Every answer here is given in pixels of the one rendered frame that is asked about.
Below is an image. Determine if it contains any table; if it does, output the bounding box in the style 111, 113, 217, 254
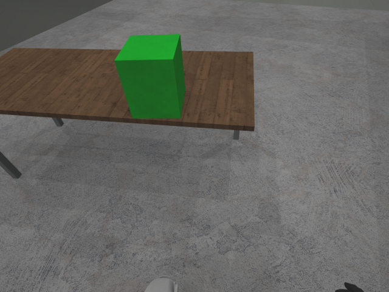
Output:
0, 48, 255, 179

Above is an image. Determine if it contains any left robot thigh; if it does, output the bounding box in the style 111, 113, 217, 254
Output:
144, 278, 178, 292

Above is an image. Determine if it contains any carton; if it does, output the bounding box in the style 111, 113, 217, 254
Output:
114, 34, 185, 118

